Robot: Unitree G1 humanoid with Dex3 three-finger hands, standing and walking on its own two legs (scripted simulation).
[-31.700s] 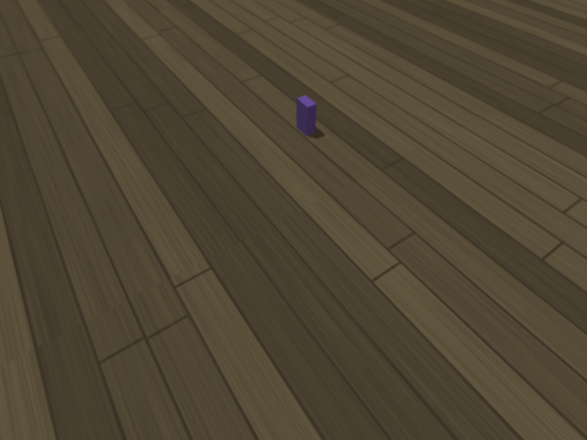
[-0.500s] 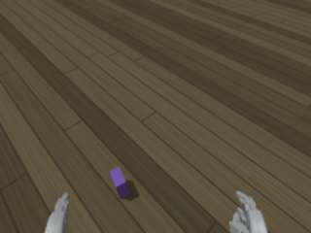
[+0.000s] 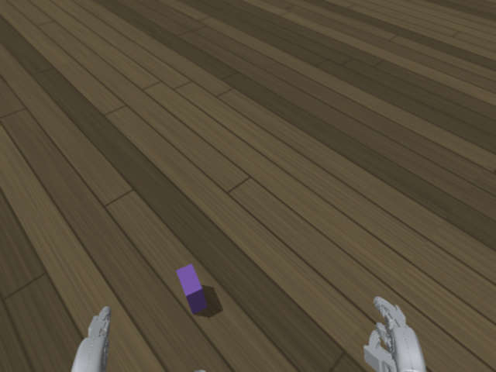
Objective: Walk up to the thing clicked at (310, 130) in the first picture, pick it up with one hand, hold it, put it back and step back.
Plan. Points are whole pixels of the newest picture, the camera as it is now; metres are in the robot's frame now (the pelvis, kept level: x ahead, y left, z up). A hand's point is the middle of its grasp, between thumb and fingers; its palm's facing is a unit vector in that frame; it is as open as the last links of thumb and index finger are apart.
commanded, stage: home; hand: left
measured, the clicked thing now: (192, 289) +0.51 +0.19 -0.63
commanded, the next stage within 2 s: stand in 0.50 s
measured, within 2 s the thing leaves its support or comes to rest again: neither
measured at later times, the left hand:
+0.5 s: hand (128, 363) +0.17 +0.19 -0.06, palm faces +0.11 -0.96 -0.27, open 17.3 cm
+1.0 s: hand (127, 365) +0.17 +0.19 -0.06, palm faces +0.10 -0.96 -0.27, open 10.3 cm
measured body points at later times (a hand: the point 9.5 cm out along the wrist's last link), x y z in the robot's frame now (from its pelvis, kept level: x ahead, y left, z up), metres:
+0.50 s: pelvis +0.00 +0.01 +0.00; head +0.02 +0.01 +0.45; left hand +0.16 +0.24 -0.04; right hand +0.16 -0.23 -0.07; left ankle +0.03 +0.13 -0.69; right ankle -0.01 -0.11 -0.69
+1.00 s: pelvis +0.00 +0.01 +0.00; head +0.02 +0.01 +0.45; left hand +0.16 +0.24 -0.04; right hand +0.16 -0.23 -0.07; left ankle +0.03 +0.13 -0.69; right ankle -0.01 -0.11 -0.69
